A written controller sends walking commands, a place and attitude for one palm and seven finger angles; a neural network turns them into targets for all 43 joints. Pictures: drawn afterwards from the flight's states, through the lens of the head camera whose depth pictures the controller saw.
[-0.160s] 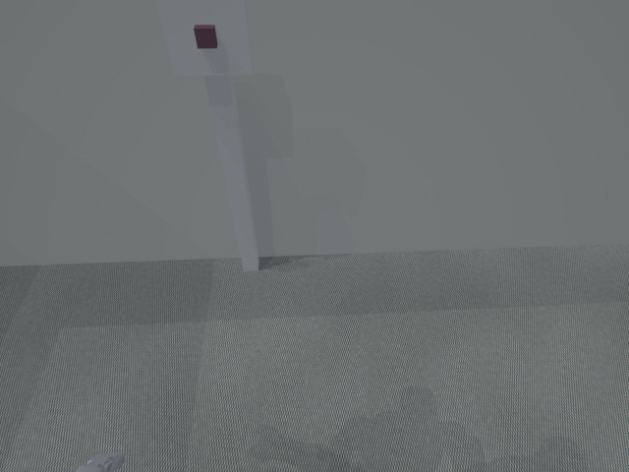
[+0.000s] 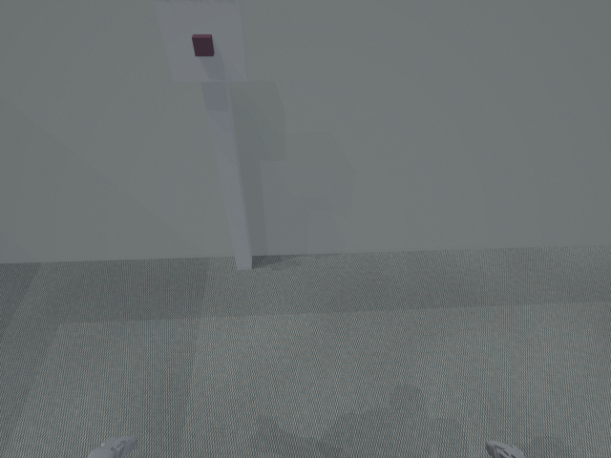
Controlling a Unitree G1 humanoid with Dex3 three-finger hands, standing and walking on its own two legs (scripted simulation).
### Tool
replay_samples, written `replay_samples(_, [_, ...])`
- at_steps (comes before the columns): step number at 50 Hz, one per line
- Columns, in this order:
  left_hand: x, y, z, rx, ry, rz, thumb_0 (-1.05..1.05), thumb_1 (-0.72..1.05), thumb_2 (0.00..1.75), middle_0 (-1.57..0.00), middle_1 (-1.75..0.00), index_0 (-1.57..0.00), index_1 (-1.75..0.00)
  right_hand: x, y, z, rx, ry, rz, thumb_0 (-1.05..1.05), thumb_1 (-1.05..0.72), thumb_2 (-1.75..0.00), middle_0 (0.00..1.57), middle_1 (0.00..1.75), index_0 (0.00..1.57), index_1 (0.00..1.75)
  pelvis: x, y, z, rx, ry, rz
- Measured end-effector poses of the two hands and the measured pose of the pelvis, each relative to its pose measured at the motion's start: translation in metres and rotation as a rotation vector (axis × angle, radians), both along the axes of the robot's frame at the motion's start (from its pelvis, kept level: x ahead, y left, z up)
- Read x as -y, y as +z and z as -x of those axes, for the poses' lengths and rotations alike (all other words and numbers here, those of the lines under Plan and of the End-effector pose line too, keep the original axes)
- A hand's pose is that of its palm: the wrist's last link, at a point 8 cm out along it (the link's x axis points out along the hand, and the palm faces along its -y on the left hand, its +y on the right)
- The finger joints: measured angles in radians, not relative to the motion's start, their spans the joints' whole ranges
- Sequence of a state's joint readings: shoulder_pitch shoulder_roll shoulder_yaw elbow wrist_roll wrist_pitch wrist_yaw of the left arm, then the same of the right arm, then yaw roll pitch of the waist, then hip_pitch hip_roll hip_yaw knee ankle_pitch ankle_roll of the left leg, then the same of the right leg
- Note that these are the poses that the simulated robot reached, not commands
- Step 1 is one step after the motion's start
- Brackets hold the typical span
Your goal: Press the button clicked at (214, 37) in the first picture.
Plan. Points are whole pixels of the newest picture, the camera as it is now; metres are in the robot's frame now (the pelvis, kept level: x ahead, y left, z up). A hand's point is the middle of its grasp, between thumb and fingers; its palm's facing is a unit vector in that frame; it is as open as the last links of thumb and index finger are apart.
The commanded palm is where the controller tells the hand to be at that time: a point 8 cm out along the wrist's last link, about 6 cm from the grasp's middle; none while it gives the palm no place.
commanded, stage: stand and wait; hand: left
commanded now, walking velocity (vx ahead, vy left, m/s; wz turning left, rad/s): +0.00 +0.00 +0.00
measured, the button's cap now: (203, 44) +0.91 +0.30 +0.14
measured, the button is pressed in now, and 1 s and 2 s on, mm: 0 0 0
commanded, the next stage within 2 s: look at it before walking up in 0.68 s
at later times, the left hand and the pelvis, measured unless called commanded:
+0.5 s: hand out of the picture +0.06 +0.24 -0.15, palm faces -0.03 -0.94 -0.33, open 7.3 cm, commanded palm none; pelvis -0.01 -0.01 +0.01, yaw +0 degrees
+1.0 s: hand out of the picture +0.06 +0.23 -0.15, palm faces -0.04 -0.94 -0.33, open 7.3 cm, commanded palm none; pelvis -0.03 -0.02 +0.01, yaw -1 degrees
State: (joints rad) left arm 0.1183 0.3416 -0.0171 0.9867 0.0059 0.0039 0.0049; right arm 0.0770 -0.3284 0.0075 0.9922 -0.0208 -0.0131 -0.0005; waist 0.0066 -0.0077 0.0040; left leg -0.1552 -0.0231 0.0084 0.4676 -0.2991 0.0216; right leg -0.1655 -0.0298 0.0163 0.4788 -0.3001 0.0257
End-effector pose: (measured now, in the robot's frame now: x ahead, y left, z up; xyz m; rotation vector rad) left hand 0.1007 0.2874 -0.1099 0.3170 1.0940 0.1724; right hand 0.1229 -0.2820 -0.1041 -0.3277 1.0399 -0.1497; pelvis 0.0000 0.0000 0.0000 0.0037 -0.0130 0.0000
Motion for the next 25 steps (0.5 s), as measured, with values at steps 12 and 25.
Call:
replay_samples(12, [0.011, -0.007, 0.024, -0.056, 0.020, 0.020, 0.00, 0.91, 0.90, -0.20, -0.30, -0.21, -0.30, 0.011, -0.001, 0.020, -0.053, -0.025, 0.006, 0.00, -0.90, -0.90, 0.21, 0.30, 0.20, 0.30, 0.008, 0.003, 0.004, 0.009, -0.003, 0.001])
replay_samples(25, [0.007, -0.005, 0.050, -0.115, 0.031, -0.002, 0.00, 0.91, 0.90, -0.20, -0.30, -0.21, -0.30, 0.025, -0.007, 0.067, -0.157, -0.070, 0.017, 0.01, -0.90, -0.90, 0.20, 0.30, 0.20, 0.29, 0.013, 0.005, 0.014, 0.017, -0.007, 0.001])
